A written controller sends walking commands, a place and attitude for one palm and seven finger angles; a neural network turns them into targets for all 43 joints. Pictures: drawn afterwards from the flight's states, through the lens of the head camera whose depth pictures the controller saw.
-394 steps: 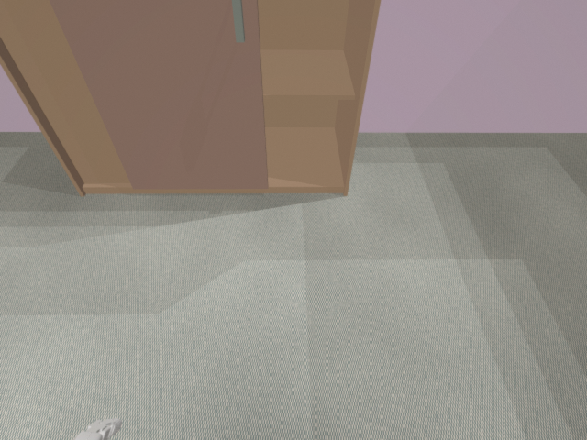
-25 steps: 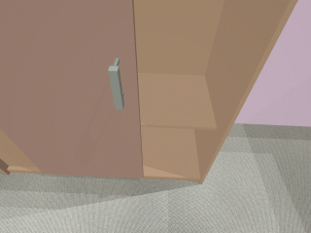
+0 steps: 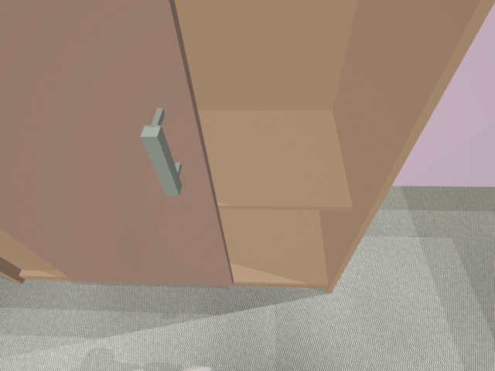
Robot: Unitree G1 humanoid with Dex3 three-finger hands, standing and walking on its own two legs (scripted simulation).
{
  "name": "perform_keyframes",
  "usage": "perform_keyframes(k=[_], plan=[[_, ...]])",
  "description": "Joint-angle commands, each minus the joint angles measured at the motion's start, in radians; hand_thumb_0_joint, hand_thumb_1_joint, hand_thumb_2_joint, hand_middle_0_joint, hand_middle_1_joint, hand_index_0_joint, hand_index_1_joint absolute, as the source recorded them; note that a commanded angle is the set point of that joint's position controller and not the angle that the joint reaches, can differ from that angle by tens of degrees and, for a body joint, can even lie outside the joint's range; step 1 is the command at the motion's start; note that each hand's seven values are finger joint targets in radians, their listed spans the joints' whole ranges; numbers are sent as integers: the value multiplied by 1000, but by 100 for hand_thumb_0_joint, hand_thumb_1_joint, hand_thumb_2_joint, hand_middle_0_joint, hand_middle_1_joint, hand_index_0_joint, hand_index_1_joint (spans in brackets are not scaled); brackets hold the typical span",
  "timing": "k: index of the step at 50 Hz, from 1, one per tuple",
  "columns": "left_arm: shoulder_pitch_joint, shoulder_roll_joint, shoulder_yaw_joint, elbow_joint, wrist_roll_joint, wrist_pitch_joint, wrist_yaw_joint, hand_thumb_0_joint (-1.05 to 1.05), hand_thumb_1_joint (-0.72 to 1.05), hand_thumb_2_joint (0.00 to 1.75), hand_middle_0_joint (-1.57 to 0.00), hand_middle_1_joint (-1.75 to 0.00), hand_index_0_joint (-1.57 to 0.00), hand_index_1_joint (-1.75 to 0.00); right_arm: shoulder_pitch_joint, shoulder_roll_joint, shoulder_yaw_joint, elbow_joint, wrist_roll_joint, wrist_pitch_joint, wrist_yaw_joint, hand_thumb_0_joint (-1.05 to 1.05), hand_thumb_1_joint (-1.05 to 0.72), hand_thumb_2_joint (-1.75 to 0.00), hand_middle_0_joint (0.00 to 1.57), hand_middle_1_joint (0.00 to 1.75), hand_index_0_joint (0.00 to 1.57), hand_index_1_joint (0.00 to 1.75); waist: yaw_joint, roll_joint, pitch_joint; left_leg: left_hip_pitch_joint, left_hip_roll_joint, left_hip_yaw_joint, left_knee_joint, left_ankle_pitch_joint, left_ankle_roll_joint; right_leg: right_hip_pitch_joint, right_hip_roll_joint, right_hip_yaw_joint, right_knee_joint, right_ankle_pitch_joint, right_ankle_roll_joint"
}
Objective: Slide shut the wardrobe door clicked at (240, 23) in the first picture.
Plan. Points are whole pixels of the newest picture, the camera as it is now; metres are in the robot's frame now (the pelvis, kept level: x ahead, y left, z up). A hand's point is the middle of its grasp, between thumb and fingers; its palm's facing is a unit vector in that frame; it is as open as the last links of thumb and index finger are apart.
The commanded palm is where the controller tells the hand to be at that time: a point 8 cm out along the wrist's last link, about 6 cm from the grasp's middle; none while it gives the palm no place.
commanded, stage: come to a stop and stand still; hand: left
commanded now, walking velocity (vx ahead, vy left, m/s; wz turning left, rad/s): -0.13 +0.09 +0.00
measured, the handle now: (166, 154) +0.46 +0.17 +0.08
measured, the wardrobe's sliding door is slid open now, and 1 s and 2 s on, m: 0.38 0.38 0.38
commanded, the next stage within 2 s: look again from close up in 1.58 s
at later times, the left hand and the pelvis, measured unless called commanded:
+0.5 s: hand out of the picture -0.03 +0.27 -0.16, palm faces +0.03 -0.96 -0.27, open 7.4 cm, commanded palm none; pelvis -0.03 +0.08 +0.00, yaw -1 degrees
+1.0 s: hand out of the picture +0.00 +0.24 -0.17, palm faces -0.01 -0.98 -0.19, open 7.4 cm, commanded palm none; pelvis +0.00 +0.08 +0.00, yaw -1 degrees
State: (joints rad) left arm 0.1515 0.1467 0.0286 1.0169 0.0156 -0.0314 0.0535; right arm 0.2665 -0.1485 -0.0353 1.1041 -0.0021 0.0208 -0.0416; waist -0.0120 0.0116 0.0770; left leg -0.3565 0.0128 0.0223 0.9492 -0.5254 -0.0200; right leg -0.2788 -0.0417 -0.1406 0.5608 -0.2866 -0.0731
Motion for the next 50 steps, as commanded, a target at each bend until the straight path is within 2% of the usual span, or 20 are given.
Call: perform_keyframes(k=[1,3,5,7,8,9,10,11,12,13,14,15,17,20,22,25,33,39,50], plan=[[142,172,42,-14,12,15,-2,0,90,90,-20,-30,-20,-30,71,-12,-9,-42,-5,12,16,0,-90,-90,20,30,20,30,30,-134,-97,-27,-1,25,-36,78,-20,113,-254,190,-153,800,-136],[135,188,50,-32,16,22,-2,0,90,90,-20,-30,-20,-30,35,-26,-11,-75,-7,13,19,0,-90,-90,20,30,20,30,33,-134,-96,-23,0,22,-77,79,-22,99,-267,220,-161,723,-147],[120,195,52,-44,19,27,-4,0,90,90,-20,-30,-20,-30,18,-34,-13,-95,-6,9,21,0,-90,-90,20,30,20,30,26,-146,-97,19,7,18,-159,99,-17,61,-270,235,-171,582,-147],[92,192,51,-53,16,32,-7,0,90,90,-20,-30,-20,-30,53,-35,-11,-96,-6,3,22,0,-90,-90,20,30,20,30,-3,-156,-92,143,2,31,-326,217,-7,-27,-232,217,-157,372,-102],[127,199,31,-62,5,17,33,0,90,90,-20,-30,-20,-30,17,-134,-29,-175,-1,-9,25,0,-90,-90,20,30,20,30,-28,64,-251,119,9,57,-378,207,-18,176,-256,342,-69,767,-67],[115,238,35,-107,4,24,26,0,90,90,-20,-30,-20,-30,-14,-93,-26,-212,-4,-10,26,0,-90,-90,20,30,20,30,-13,74,-251,140,0,41,-417,248,7,127,-217,261,-19,476,-55],[107,204,31,-103,-1,29,17,0,90,90,-20,-30,-20,-30,-25,-111,-23,-219,-10,-12,24,0,-90,-90,20,30,20,30,-12,131,-204,166,33,31,-472,274,21,44,-179,226,-17,277,-34],[97,166,21,-97,-1,35,9,0,90,90,-20,-30,-20,-30,-18,-141,-17,-231,-19,-14,26,0,-90,-90,20,30,20,30,-10,209,-134,110,122,-77,-524,332,58,-6,-92,137,-2,61,7],[124,137,13,-104,1,36,5,0,90,90,-20,-30,-20,-30,-40,-163,-15,-250,-26,-11,25,0,-90,-90,20,30,20,30,16,199,-54,20,172,-136,-558,380,96,-11,-38,98,-3,-5,26],[146,130,12,-104,8,44,0,0,90,90,-20,-30,-20,-30,-71,-165,-13,-269,-25,-6,27,0,-90,-90,20,30,20,30,29,173,0,-44,167,-152,-604,239,109,-2,-17,88,-9,-69,25],[143,130,6,-94,14,52,-6,0,90,90,-20,-30,-20,-30,-93,-170,-12,-280,-22,-6,29,0,-90,-90,20,30,20,30,29,167,66,-109,153,-176,-660,75,105,-7,-12,84,-6,-85,31],[158,129,1,-89,18,55,-12,0,90,90,-20,-30,-20,-30,-101,-176,-12,-289,-20,-5,31,0,-90,-90,20,30,20,30,33,99,107,-156,149,-181,-694,-45,102,-4,-9,85,-11,-76,35],[185,126,0,-88,18,49,-22,0,90,90,-20,-30,-20,-30,-81,-185,-10,-289,-24,-8,33,0,-90,-90,20,30,20,30,35,45,88,-153,137,-173,-719,-82,101,15,-7,93,-9,-49,32],[216,130,-2,-89,15,44,-24,0,90,90,-20,-30,-20,-30,-62,-193,-7,-283,-21,-12,34,0,-90,-90,20,30,20,30,33,7,22,-91,131,-177,-722,-100,101,14,-8,116,-35,-67,38],[224,133,-2,-87,15,39,-26,0,90,90,-20,-30,-20,-30,-55,-190,-4,-272,-21,-15,34,0,-90,-90,20,30,20,30,35,15,-6,-68,121,-171,-716,-84,101,19,-10,133,-49,-67,36],[227,128,-3,-84,13,33,-25,0,90,90,-20,-30,-20,-30,-27,-180,-5,-256,-22,-18,34,0,-90,-90,20,30,20,30,23,-29,-24,-18,109,-165,-704,-59,94,-16,-15,173,-87,-106,32],[229,117,-14,-41,7,19,-26,0,90,90,-20,-30,-20,-30,5,-169,11,-175,-18,-34,32,0,-90,-90,20,30,20,30,17,-10,-26,38,105,-172,-721,15,87,-21,-19,228,-123,-59,25],[238,107,-23,2,6,17,-22,0,90,90,-20,-30,-20,-30,31,-163,18,-117,-15,-42,28,0,-90,-90,20,30,20,30,19,0,9,39,112,-179,-754,16,82,-16,-17,232,-129,-29,25],[219,91,-33,50,-1,6,-14,0,90,90,-20,-30,-20,-30,62,-130,31,-47,-9,-65,19,0,-90,-90,20,30,20,30,15,-9,-36,152,99,-113,-695,323,71,34,-42,240,-151,135,33]])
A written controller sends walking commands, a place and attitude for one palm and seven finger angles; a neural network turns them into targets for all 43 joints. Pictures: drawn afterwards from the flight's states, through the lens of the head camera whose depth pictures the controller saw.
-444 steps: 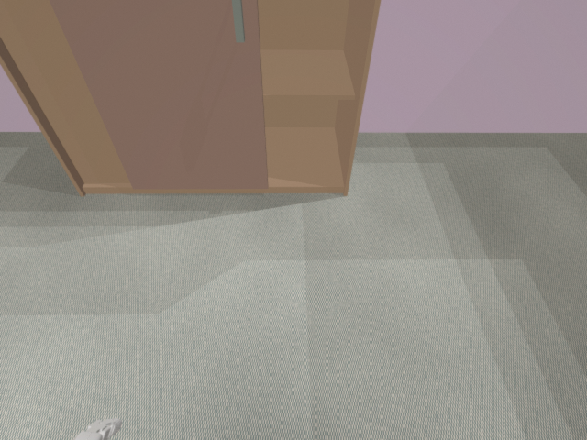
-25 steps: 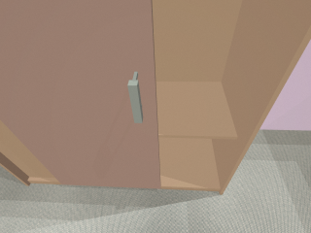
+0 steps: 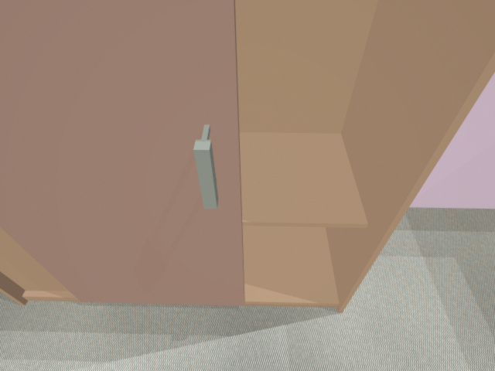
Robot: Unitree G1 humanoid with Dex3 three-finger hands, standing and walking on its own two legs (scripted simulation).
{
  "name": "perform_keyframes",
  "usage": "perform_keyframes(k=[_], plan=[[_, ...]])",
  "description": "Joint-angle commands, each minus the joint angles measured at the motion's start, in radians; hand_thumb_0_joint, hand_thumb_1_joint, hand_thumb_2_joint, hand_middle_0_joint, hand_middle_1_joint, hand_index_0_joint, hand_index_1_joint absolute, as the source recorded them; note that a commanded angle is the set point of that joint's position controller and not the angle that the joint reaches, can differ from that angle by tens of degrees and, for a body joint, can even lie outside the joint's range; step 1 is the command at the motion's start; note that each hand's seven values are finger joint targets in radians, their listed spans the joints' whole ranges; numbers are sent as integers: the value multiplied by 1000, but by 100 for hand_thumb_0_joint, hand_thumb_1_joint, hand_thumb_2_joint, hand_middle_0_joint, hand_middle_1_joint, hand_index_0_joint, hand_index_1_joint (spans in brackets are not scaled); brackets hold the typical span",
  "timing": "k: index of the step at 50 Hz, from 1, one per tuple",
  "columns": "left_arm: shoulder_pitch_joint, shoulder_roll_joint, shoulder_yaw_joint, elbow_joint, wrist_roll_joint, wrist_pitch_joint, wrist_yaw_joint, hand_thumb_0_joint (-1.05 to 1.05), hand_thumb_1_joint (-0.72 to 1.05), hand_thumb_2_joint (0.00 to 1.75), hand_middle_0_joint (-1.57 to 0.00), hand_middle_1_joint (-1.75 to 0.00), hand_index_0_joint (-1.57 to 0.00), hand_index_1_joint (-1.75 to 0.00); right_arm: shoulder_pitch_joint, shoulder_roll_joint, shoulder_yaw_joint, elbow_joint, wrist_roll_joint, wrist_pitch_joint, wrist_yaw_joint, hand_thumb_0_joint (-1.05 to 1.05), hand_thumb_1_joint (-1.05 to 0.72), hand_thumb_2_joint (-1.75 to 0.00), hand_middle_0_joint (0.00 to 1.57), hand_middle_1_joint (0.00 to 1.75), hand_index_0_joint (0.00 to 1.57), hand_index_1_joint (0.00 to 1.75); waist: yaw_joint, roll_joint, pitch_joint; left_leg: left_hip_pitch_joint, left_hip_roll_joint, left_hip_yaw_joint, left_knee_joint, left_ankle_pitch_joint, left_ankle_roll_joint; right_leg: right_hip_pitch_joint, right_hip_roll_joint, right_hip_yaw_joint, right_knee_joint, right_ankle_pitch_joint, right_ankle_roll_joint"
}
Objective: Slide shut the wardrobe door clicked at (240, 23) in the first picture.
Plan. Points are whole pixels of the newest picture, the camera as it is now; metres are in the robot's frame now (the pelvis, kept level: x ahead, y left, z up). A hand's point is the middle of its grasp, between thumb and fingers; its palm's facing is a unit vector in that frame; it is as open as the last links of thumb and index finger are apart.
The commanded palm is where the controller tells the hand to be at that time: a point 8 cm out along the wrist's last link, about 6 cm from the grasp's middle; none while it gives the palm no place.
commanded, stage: come to a stop and stand still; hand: left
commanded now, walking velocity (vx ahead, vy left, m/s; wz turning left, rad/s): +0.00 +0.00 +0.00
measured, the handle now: (208, 167) +0.46 +0.10 +0.08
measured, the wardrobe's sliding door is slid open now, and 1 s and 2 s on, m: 0.38 0.38 0.38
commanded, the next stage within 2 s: look again from close up in 0.58 s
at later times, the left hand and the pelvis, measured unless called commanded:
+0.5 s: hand out of the picture +0.04 +0.15 -0.17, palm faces +0.01 -0.98 -0.21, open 7.4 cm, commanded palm none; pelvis +0.03 -0.02 +0.00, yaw +0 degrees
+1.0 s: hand out of the picture +0.03 +0.12 -0.17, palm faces +0.02 -0.98 -0.19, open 7.4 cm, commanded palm none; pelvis +0.04 -0.04 +0.00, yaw +0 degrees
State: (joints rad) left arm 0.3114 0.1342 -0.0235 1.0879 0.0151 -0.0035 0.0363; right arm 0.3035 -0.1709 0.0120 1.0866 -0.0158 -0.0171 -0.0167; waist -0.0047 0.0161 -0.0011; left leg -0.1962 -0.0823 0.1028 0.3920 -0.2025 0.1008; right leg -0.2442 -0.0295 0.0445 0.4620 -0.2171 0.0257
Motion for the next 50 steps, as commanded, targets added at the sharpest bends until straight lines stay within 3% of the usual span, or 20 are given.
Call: perform_keyframes(k=[1,11,16,31,45,50], plan=[[51,105,20,-23,0,-22,4,0,90,90,-20,-30,-20,-30,27,-107,-15,-25,6,-25,-7,0,-90,-90,20,30,20,30,6,-23,62,-21,194,-195,-132,14,-48,3,-53,51,-54,69,-65],[41,113,17,-13,-4,-27,8,0,90,90,-20,-30,-20,-30,21,-96,-10,0,7,-27,-13,0,-90,-90,20,30,20,30,2,-45,27,49,187,-156,-73,183,-51,34,-64,65,-63,178,-65],[34,118,17,-9,-5,-27,9,0,90,90,-20,-30,-20,-30,17,-98,-8,6,7,-28,-16,0,-90,-90,20,30,20,30,2,-18,25,72,190,-149,-68,235,-54,43,-63,62,-63,199,-66],[38,124,13,-4,-6,-25,8,0,90,90,-20,-30,-20,-30,13,-96,-2,21,8,-20,-16,0,-90,-90,20,30,20,30,4,-34,68,63,189,-148,-89,144,-60,46,-63,68,-103,165,-71],[62,119,12,0,-8,-31,9,0,90,90,-20,-30,-20,-30,37,-88,0,33,9,-22,-18,0,-90,-90,20,30,20,30,3,-17,37,86,191,-140,-83,170,-66,68,-67,72,-109,213,-78],[67,112,12,3,-7,-29,10,0,90,90,-20,-30,-20,-30,44,-82,1,37,10,-19,-19,0,-90,-90,20,30,20,30,3,-27,67,71,193,-138,-88,141,-67,55,-63,73,-118,186,-78]])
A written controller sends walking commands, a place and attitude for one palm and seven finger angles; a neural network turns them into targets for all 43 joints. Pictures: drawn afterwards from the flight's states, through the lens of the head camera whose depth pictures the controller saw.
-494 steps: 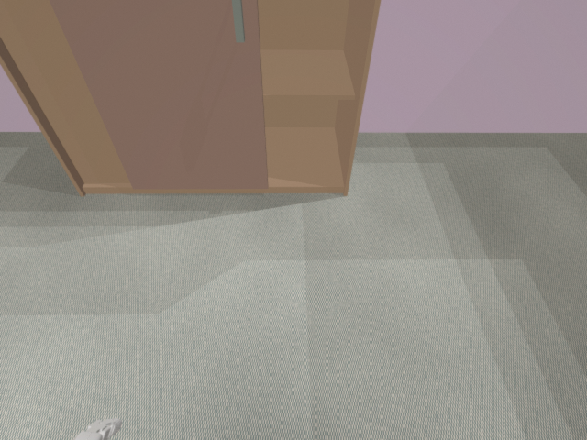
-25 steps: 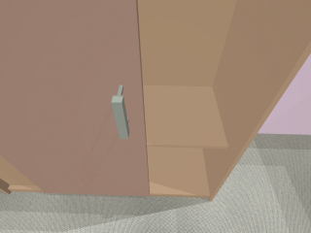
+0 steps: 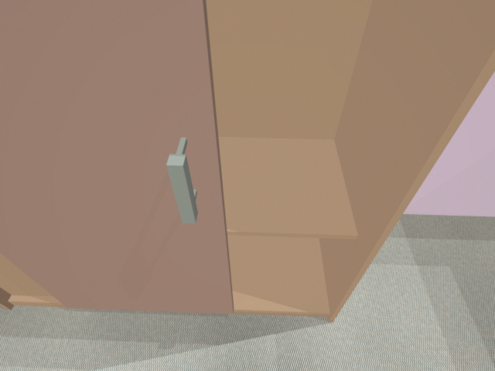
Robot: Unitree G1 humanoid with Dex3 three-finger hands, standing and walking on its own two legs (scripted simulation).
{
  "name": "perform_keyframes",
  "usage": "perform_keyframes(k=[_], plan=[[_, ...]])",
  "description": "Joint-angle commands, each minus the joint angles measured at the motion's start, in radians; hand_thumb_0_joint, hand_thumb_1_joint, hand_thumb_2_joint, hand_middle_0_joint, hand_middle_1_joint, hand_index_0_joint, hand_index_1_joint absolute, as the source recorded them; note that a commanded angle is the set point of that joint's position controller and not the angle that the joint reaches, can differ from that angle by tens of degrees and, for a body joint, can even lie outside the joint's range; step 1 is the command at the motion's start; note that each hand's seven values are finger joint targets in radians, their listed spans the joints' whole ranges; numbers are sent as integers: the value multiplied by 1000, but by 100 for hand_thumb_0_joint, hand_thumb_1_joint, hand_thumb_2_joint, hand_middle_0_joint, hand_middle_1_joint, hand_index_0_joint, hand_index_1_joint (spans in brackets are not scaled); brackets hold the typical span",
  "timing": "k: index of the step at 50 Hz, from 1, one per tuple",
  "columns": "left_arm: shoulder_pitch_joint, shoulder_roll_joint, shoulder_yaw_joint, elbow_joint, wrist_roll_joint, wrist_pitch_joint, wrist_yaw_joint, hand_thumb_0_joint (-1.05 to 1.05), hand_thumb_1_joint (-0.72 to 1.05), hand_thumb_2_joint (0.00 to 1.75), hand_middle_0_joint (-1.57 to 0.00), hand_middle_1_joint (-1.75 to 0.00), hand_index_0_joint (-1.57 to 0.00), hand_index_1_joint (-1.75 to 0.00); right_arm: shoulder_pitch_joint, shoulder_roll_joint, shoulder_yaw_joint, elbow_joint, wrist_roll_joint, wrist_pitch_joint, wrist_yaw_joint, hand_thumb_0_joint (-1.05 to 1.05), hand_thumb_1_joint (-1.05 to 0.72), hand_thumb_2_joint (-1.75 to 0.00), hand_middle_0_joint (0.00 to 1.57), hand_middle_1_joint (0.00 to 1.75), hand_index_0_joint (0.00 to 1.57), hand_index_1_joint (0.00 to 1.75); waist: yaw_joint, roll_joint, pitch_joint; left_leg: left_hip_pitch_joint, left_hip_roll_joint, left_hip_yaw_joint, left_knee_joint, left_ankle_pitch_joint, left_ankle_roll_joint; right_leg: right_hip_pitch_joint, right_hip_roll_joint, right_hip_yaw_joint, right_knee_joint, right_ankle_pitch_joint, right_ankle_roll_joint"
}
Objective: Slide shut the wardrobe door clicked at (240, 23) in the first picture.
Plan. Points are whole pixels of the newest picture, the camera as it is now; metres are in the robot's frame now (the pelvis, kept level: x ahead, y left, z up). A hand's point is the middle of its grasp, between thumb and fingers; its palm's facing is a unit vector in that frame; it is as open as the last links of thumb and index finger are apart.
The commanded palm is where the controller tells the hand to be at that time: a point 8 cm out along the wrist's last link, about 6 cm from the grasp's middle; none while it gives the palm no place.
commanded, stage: look again from close up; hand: left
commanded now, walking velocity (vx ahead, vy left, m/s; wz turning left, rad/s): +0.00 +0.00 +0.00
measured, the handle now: (186, 181) +0.42 +0.14 +0.07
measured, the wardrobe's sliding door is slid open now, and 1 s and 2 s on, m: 0.38 0.38 0.38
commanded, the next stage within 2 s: none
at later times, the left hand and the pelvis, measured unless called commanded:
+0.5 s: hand out of the picture -0.02 +0.15 -0.17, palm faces +0.02 -0.98 -0.19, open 7.4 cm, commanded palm none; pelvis -0.01 -0.01 +0.00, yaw +0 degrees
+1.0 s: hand out of the picture -0.03 +0.14 -0.17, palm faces +0.03 -0.98 -0.19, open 7.4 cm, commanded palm none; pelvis -0.01 -0.02 +0.00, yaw +0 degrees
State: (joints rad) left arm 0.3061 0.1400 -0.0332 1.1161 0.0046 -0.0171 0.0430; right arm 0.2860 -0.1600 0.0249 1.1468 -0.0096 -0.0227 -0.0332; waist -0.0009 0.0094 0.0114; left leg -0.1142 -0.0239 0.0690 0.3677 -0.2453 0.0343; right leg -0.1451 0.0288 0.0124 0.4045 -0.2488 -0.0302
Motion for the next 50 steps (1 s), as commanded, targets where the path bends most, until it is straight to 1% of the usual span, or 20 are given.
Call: perform_keyframes(k=[1,8,11,14,15,19,21,22,25,28,32,36,38,40,41,43,45,46,48,50], plan=[[76,108,22,-25,4,-17,3,0,90,90,-20,-30,-20,-30,62,-92,-12,-23,4,-13,-2,0,-90,-90,20,30,20,30,1,-24,51,-13,135,-103,-60,188,1,-37,-121,104,-64,226,-23],[83,106,23,-23,3,-18,5,0,90,90,-20,-30,-20,-30,71,-89,-11,-22,4,-15,-4,0,-90,-90,20,30,20,30,0,-13,43,-7,135,-102,-58,198,-3,-32,-123,110,-62,244,-25],[86,106,22,-22,3,-18,4,0,90,90,-20,-30,-20,-30,74,-86,-11,-21,5,-13,-4,0,-90,-90,20,30,20,30,2,-22,53,-14,135,-102,-58,178,-1,-34,-122,107,-71,229,-25],[87,102,21,-21,3,-17,4,0,90,90,-20,-30,-20,-30,74,-86,-11,-20,4,-9,-4,0,-90,-90,20,30,20,30,1,-23,83,-23,134,-102,-65,147,-5,-58,-120,113,-77,197,-26],[88,100,23,-22,3,-17,4,0,90,90,-20,-30,-20,-30,79,-85,-11,-21,4,-10,-4,0,-90,-90,20,30,20,30,0,-18,71,-20,134,-102,-68,146,-4,-52,-120,112,-78,187,-25],[92,101,23,-21,3,-17,4,0,90,90,-20,-30,-20,-30,78,-82,-11,-21,4,-9,-3,0,-90,-90,20,30,20,30,3,-12,82,-29,131,-101,-66,122,-5,-63,-117,119,-86,161,-26],[94,103,23,-22,3,-18,3,0,90,90,-20,-30,-20,-30,82,-80,-12,-21,5,-8,-4,0,-90,-90,20,30,20,30,2,-32,71,-30,131,-102,-62,120,-4,-51,-116,120,-90,167,-27],[94,100,23,-22,3,-18,4,0,90,90,-20,-30,-20,-30,81,-84,-12,-23,4,-8,-3,0,-90,-90,20,30,20,30,1,-22,71,-30,129,-101,-62,117,-6,-56,-119,121,-90,163,-27],[98,101,24,-20,3,-20,4,0,90,90,-20,-30,-20,-30,87,-79,-12,-19,4,-9,-3,0,-90,-90,20,30,20,30,1,-27,59,-24,130,-99,-58,127,-7,-48,-120,124,-88,182,-28],[99,97,23,-20,3,-19,4,0,90,90,-20,-30,-20,-30,88,-74,-11,-17,4,-7,-4,0,-90,-90,20,30,20,30,1,-21,82,-38,130,-99,-61,114,-8,-62,-117,126,-91,161,-29],[102,95,23,-19,2,-18,4,0,90,90,-20,-30,-20,-30,93,-75,-11,-16,4,-6,-4,0,-90,-90,20,30,20,30,2,-12,89,-49,127,-100,-62,97,-8,-69,-114,128,-98,127,-29],[107,95,24,-17,2,-19,3,0,90,90,-20,-30,-20,-30,100,-72,-12,-15,5,-7,-5,0,-90,-90,20,30,20,30,2,-27,70,-43,130,-98,-56,102,-7,-56,-113,125,-97,141,-30],[109,94,25,-18,2,-20,4,0,90,90,-20,-30,-20,-30,102,-72,-12,-18,4,-9,-5,0,-90,-90,20,30,20,30,1,-11,59,-35,128,-98,-55,117,-9,-57,-115,130,-90,158,-31],[111,94,24,-15,2,-22,4,0,90,90,-20,-30,-20,-30,102,-71,-11,-15,4,-10,-6,0,-90,-90,20,30,20,30,2,-13,49,-30,131,-94,-48,133,-9,-48,-117,125,-85,192,-31],[109,95,25,-16,2,-22,4,0,90,90,-20,-30,-20,-30,105,-68,-13,-17,5,-8,-6,0,-90,-90,20,30,20,30,1,-30,53,-37,131,-93,-48,122,-9,-43,-113,127,-88,191,-30],[111,93,24,-15,2,-22,5,0,90,90,-20,-30,-20,-30,102,-71,-12,-15,5,-9,-7,0,-90,-90,20,30,20,30,2,-19,57,-32,130,-94,-47,133,-10,-50,-116,128,-83,205,-31],[110,90,25,-15,2,-21,5,0,90,90,-20,-30,-20,-30,104,-67,-12,-14,5,-9,-7,0,-90,-90,20,30,20,30,3,-17,73,-43,130,-94,-52,118,-11,-57,-114,126,-86,180,-30],[111,93,24,-14,2,-21,4,0,90,90,-20,-30,-20,-30,104,-66,-12,-14,5,-6,-7,0,-90,-90,20,30,20,30,3,-29,84,-49,130,-94,-50,109,-9,-61,-112,126,-93,170,-30],[111,91,25,-14,2,-20,5,0,90,90,-20,-30,-20,-30,105,-64,-11,-13,4,-7,-7,0,-90,-90,20,30,20,30,3,-20,90,-54,127,-94,-51,104,-11,-68,-113,131,-94,154,-30],[112,90,26,-16,2,-21,5,0,90,90,-20,-30,-20,-30,109,-63,-12,-14,4,-7,-7,0,-90,-90,20,30,20,30,2,-18,80,-50,126,-95,-49,106,-11,-63,-111,133,-94,154,-31]])
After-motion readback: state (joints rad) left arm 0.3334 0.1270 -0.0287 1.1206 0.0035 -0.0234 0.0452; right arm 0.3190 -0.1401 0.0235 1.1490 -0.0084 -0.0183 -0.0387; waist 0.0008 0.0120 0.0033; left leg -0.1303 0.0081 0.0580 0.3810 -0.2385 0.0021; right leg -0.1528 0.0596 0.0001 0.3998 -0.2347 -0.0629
